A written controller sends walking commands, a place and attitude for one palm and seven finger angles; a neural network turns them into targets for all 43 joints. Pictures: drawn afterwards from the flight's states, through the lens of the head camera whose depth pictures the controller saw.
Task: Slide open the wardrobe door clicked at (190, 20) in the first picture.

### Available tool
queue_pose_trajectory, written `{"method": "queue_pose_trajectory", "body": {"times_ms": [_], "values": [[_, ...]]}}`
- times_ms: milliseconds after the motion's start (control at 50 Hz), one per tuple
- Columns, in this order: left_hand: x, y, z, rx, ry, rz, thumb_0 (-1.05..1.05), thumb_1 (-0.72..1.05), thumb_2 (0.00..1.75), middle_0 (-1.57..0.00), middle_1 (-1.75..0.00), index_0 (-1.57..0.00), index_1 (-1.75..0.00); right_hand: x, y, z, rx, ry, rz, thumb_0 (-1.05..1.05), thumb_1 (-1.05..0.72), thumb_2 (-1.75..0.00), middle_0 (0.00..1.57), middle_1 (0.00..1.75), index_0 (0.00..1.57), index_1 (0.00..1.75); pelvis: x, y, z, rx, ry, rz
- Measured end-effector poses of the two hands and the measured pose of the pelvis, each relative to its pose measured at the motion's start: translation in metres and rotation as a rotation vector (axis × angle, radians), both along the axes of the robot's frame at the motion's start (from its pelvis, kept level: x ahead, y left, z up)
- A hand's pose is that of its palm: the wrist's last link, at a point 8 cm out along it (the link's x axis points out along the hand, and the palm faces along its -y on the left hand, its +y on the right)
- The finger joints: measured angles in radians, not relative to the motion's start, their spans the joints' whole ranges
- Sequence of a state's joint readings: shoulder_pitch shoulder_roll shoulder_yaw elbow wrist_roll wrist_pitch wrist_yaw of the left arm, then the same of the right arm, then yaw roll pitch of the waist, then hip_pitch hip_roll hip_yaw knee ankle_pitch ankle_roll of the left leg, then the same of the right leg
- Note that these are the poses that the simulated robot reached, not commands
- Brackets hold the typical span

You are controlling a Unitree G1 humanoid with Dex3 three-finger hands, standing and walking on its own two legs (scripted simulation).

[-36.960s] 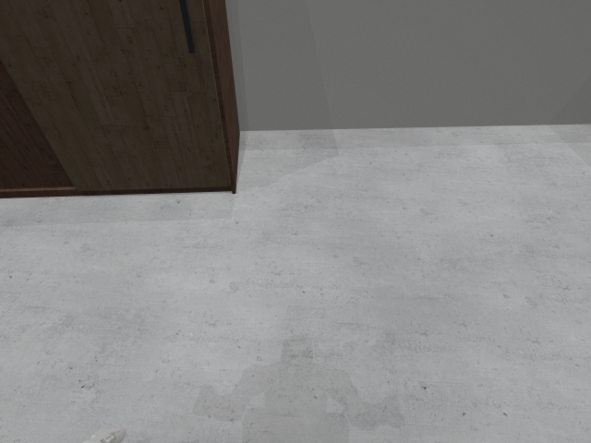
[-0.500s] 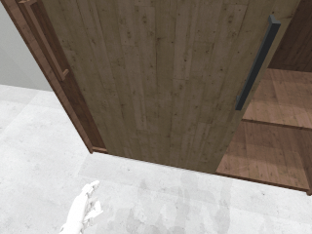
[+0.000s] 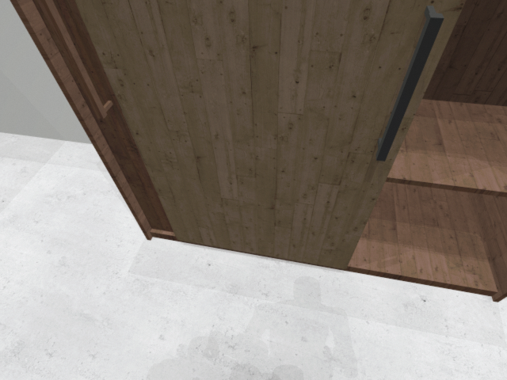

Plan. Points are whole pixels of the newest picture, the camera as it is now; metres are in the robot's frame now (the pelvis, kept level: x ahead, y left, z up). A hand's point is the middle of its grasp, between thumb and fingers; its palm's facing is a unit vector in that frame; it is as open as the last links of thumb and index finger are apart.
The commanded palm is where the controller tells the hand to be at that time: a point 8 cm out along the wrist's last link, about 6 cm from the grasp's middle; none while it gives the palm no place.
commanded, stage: let the arm hang, fingers relaxed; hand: right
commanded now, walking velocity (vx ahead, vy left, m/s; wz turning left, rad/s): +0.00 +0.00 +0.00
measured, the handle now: (401, 94) +0.63 -0.25 +0.12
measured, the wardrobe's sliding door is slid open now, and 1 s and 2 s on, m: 0.57 0.57 0.57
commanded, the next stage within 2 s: look to check the result in 0.78 s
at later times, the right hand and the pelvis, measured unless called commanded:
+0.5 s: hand out of the picture +0.04 -0.23 -0.15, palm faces -0.02 +0.95 -0.31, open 7.4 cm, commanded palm none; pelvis +0.01 +0.00 +0.01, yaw +0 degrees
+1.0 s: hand out of the picture +0.11 -0.23 -0.14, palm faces -0.04 +0.95 -0.32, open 7.4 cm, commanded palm none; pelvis +0.03 +0.01 +0.02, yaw +0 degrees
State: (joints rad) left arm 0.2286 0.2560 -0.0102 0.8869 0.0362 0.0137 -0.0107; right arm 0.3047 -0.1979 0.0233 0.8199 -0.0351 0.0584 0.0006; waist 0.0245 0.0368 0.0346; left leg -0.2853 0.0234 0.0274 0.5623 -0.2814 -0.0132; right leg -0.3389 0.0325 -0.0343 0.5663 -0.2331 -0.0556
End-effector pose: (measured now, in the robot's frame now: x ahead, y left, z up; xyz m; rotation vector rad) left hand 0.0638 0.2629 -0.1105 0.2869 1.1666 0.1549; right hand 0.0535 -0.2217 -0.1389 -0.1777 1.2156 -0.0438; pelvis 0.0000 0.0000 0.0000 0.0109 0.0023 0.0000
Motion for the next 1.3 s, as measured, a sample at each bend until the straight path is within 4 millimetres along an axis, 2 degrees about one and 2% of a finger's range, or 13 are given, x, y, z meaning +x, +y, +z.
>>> {"method": "queue_pose_trajectory", "body": {"times_ms": [60, 120, 180, 240, 320, 420, 580, 720, 820, 940, 1120, 1300], "values": [[-0.035, -0.002, -0.002, 0.005, 0.126, 0.021, 0.01, 0.90, 0.90, -0.20, -0.30, -0.20, -0.29, -0.040, -0.002, -0.009, 0.005, 0.121, -0.043, 0.01, -0.97, -0.90, 0.21, 0.30, 0.20, 0.30, -0.002, 0.003, 0.003, 0.009, 0.003, -0.008], [-0.059, -0.004, -0.004, -0.001, 0.207, 0.043, 0.01, 0.90, 0.90, -0.20, -0.30, -0.20, -0.29, -0.069, -0.008, -0.007, -0.009, 0.202, -0.074, 0.01, -0.96, -0.90, 0.21, 0.30, 0.20, 0.30, -0.002, 0.003, 0.005, 0.016, 0.003, -0.014], [-0.069, -0.007, -0.009, -0.016, 0.239, 0.061, 0.01, 0.90, 0.90, -0.20, -0.30, -0.20, -0.29, -0.085, -0.019, 0.000, -0.043, 0.247, -0.096, 0.01, -0.95, -0.90, 0.20, 0.30, 0.20, 0.30, -0.002, 0.001, 0.007, 0.017, -0.002, -0.014], [-0.069, -0.009, -0.014, -0.033, 0.232, 0.071, 0.01, 0.90, 0.90, -0.20, -0.30, -0.20, -0.29, -0.089, -0.031, 0.007, -0.084, 0.261, -0.105, 0.01, -0.93, -0.90, 0.20, 0.30, 0.20, 0.30, -0.001, 0.000, 0.008, 0.014, -0.007, -0.010], [-0.057, -0.011, -0.019, -0.052, 0.193, 0.073, 0.01, 0.90, 0.90, -0.20, -0.30, -0.20, -0.29, -0.077, -0.045, 0.015, -0.133, 0.232, -0.102, 0.01, -0.92, -0.90, 0.20, 0.30, 0.20, 0.30, 0.000, -0.001, 0.009, 0.009, -0.012, -0.003], [-0.034, -0.008, -0.019, -0.060, 0.135, 0.064, 0.01, 0.90, 0.90, -0.20, -0.30, -0.20, -0.29, -0.044, -0.054, 0.022, -0.164, 0.152, -0.083, 0.01, -0.92, -0.90, 0.20, 0.30, 0.20, 0.30, 0.003, 0.000, 0.011, 0.003, -0.014, 0.002], [-0.001, 0.007, -0.009, -0.031, 0.066, 0.051, 0.00, 0.90, 0.90, -0.20, -0.30, -0.20, -0.29, 0.015, -0.046, 0.025, -0.145, 0.024, -0.040, 0.01, -0.91, -0.90, 0.20, 0.30, 0.20, 0.30, 0.010, 0.004, 0.013, -0.002, -0.017, 0.007], [0.016, 0.024, 0.002, 0.011, 0.044, 0.046, 0.00, 0.90, 0.90, -0.20, -0.30, -0.20, -0.29, 0.046, -0.037, 0.026, -0.121, -0.026, -0.013, 0.01, -0.91, -0.90, 0.20, 0.30, 0.20, 0.30, 0.016, 0.007, 0.015, -0.004, -0.018, 0.007], [0.024, 0.034, 0.006, 0.031, 0.045, 0.045, 0.00, 0.90, 0.90, -0.20, -0.30, -0.20, -0.29, 0.054, -0.037, 0.028, -0.126, -0.023, -0.007, 0.01, -0.91, -0.90, 0.20, 0.30, 0.20, 0.30, 0.021, 0.009, 0.017, -0.005, -0.016, 0.007], [0.030, 0.041, 0.008, 0.040, 0.057, 0.041, 0.00, 0.90, 0.90, -0.20, -0.30, -0.20, -0.29, 0.053, -0.045, 0.030, -0.149, 0.001, -0.014, 0.01, -0.91, -0.90, 0.20, 0.30, 0.20, 0.30, 0.026, 0.012, 0.018, -0.006, -0.014, 0.007], [0.042, 0.044, 0.006, 0.034, 0.057, 0.031, 0.00, 0.90, 0.90, -0.20, -0.30, -0.20, -0.29, 0.051, -0.053, 0.035, -0.182, 0.025, -0.029, 0.01, -0.91, -0.90, 0.20, 0.30, 0.20, 0.30, 0.034, 0.015, 0.019, -0.008, -0.016, 0.007], [0.053, 0.045, 0.006, 0.027, 0.043, 0.025, 0.00, 0.90, 0.90, -0.20, -0.30, -0.20, -0.29, 0.055, -0.050, 0.037, -0.187, 0.025, -0.031, 0.01, -0.91, -0.90, 0.20, 0.30, 0.20, 0.30, 0.040, 0.018, 0.019, -0.010, -0.016, 0.008]]}}
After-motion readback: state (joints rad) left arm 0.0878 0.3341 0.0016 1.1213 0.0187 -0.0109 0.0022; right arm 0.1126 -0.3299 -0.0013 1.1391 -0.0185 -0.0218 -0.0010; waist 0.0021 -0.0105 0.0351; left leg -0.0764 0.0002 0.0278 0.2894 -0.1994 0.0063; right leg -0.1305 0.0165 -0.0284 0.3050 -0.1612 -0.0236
